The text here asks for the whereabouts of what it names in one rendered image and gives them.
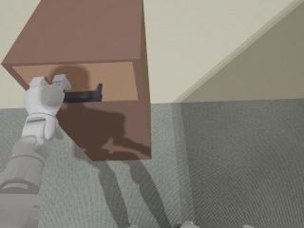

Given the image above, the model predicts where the robot left upper arm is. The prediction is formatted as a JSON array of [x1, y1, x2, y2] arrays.
[[0, 193, 42, 228]]

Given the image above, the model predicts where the handle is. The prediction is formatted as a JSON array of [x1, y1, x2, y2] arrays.
[[63, 83, 103, 104]]

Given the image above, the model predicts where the robot left hand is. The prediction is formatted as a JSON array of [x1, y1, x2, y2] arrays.
[[24, 74, 71, 140]]

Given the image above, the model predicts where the drawer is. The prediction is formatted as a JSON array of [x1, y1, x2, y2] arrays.
[[12, 62, 139, 101]]

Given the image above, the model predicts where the robot right shin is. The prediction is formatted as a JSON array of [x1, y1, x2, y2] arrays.
[[181, 221, 193, 227]]

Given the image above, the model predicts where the cabinet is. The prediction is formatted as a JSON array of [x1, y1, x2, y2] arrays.
[[1, 0, 152, 162]]

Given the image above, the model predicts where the left robot forearm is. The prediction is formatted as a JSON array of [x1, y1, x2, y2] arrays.
[[0, 113, 56, 195]]

